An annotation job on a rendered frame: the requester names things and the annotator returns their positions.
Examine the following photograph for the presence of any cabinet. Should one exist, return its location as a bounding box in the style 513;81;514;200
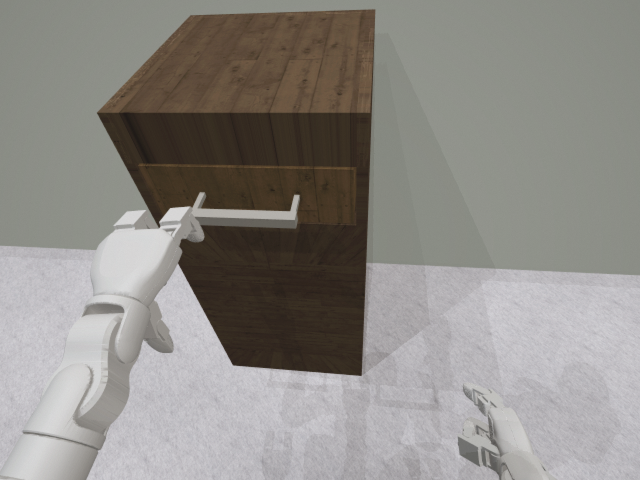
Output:
97;9;375;376

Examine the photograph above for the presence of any handle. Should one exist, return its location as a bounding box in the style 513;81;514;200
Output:
191;192;300;229

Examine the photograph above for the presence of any robot right hand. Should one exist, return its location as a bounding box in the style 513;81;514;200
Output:
458;382;534;475

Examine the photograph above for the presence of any drawer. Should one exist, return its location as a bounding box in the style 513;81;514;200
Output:
138;164;356;223

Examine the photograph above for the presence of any robot left hand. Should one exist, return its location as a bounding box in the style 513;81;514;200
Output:
90;206;204;353

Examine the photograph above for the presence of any left robot forearm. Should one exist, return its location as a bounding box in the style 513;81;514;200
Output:
0;294;151;480

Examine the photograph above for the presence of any right robot forearm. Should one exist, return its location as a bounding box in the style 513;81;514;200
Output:
499;451;557;480

